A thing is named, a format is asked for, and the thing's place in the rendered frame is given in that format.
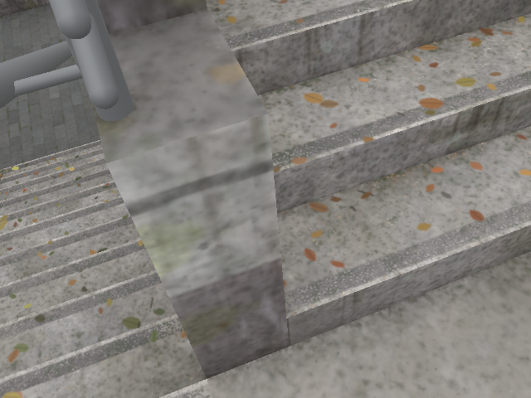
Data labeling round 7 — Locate stairs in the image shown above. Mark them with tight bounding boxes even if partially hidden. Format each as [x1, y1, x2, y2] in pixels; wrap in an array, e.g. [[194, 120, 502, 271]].
[[206, 0, 531, 346], [0, 140, 207, 398]]

